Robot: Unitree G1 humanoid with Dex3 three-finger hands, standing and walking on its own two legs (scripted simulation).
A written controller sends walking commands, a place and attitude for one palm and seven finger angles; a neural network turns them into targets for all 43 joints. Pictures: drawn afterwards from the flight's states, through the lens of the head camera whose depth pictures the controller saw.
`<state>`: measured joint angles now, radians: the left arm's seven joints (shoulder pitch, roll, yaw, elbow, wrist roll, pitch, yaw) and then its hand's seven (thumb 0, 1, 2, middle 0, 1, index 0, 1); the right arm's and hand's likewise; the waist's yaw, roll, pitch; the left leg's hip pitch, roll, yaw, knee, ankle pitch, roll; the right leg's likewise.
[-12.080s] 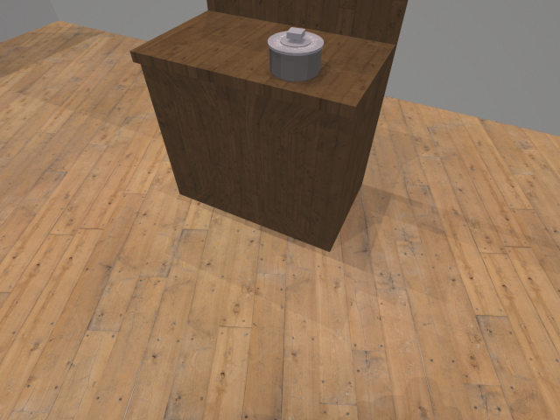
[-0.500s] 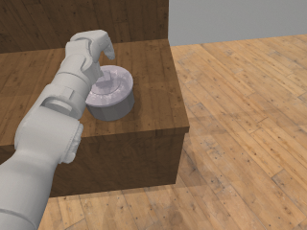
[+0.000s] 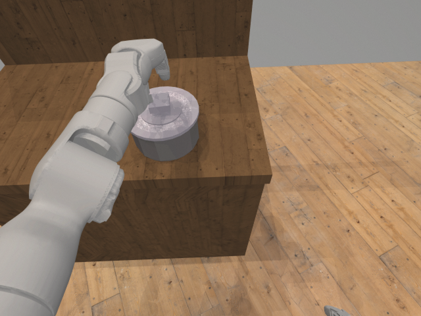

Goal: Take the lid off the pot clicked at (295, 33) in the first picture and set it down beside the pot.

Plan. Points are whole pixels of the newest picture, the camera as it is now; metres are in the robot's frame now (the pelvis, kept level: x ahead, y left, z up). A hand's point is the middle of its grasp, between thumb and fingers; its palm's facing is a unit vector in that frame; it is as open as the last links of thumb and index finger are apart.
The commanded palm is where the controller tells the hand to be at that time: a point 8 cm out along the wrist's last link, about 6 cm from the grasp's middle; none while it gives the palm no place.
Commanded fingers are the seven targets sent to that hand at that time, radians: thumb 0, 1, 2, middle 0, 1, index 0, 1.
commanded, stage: move the open hand above the knob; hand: left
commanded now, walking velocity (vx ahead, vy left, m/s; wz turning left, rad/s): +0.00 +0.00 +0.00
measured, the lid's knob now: (159, 102) +0.55 +0.08 +0.09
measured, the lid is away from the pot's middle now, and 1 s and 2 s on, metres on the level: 0.00 0.00 0.00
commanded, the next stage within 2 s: lower the open fingers around the knob in 0.10 s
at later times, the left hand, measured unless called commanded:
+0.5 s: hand (154, 91) +0.51 +0.08 +0.15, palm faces -0.38 -0.03 -0.92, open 10.0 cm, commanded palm +0.52 +0.08 +0.20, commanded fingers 0.00 -0.31 1.50 -0.85 -0.08 -0.85 -0.08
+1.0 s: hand (162, 101) +0.52 +0.07 +0.12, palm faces -0.39 -0.03 -0.92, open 10.0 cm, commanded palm +0.53 +0.08 +0.17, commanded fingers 0.00 -0.31 1.50 -0.85 -0.08 -0.85 -0.08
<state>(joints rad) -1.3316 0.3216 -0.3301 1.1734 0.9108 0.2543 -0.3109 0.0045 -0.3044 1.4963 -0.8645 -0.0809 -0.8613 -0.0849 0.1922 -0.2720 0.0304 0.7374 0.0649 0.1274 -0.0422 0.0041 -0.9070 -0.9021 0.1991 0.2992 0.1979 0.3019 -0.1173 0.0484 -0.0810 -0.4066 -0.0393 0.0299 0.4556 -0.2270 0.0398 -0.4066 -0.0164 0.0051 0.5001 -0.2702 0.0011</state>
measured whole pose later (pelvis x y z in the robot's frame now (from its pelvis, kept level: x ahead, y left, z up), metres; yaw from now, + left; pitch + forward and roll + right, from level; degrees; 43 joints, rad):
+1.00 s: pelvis +0.01 +0.00 +0.00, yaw -1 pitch +14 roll +1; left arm -1.30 0.32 -0.28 1.26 0.93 0.22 -0.26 0.00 -0.30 1.50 -0.86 -0.08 -0.86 -0.08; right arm 0.29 -0.28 0.01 0.78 0.05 0.11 -0.04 0.00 -0.91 -0.90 0.20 0.30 0.20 0.30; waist -0.17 0.06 -0.10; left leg -0.49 -0.02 0.04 0.50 -0.25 0.04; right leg -0.49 0.00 0.02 0.53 -0.28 0.00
